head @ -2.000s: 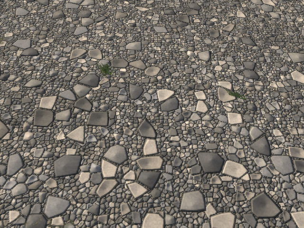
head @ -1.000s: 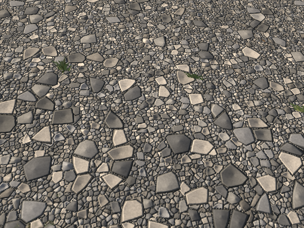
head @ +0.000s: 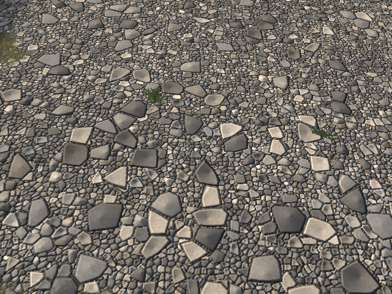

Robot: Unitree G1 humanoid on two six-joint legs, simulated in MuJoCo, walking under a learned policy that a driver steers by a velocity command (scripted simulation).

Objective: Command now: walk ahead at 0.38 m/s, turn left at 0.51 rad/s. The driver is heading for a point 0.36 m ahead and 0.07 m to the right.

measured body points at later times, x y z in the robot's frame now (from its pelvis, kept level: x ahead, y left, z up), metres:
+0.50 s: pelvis +0.25 +0.01 -0.01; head +0.29 +0.01 +0.44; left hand +0.38 +0.25 -0.15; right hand +0.20 -0.22 -0.16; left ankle +0.04 +0.10 -0.65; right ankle +0.36 -0.03 -0.73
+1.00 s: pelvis +0.36 +0.03 +0.02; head +0.36 +0.04 +0.47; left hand +0.41 +0.26 -0.14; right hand +0.35 -0.19 -0.14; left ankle +0.37 +0.16 -0.73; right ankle +0.36 -0.03 -0.73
